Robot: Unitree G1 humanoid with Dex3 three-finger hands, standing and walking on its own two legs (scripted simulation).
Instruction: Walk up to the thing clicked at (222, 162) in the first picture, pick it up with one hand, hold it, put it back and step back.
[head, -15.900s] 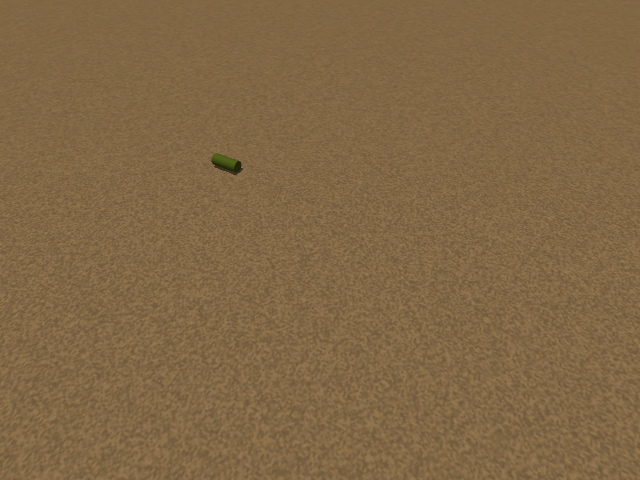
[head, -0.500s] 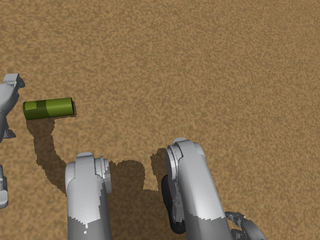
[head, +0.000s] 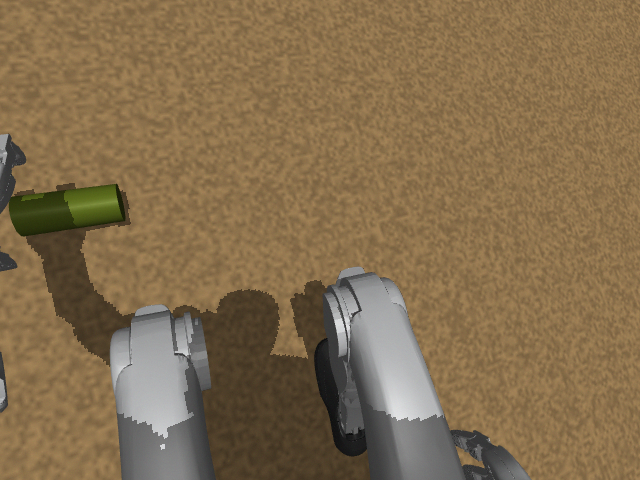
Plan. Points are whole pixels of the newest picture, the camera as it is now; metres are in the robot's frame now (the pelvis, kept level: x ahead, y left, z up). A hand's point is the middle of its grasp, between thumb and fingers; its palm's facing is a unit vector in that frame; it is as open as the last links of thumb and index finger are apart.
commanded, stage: rise first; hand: left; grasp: from above
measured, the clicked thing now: (71, 209) +0.49 +0.28 -0.31
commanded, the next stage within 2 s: approach in 1.60 s
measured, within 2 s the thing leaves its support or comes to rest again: neither
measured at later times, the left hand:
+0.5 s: hand out of the picture +0.44 +0.33 -0.19, palm faces -0.44 -0.10 -0.89, open 14.2 cm
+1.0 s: hand out of the picture +0.45 +0.33 -0.19, palm faces -0.44 -0.09 -0.89, open 14.2 cm
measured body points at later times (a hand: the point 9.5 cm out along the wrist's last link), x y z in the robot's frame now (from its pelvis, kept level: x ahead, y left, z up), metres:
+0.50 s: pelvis +0.00 +0.00 -0.02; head +0.24 +0.09 +0.35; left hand +0.46 +0.33 -0.14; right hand +0.05 -0.27 -0.11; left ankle +0.06 +0.12 -0.31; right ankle +0.11 -0.15 -0.30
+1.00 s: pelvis +0.00 +0.00 -0.02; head +0.24 +0.10 +0.35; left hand +0.47 +0.33 -0.14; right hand +0.04 -0.27 -0.10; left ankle +0.06 +0.12 -0.31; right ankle +0.11 -0.15 -0.30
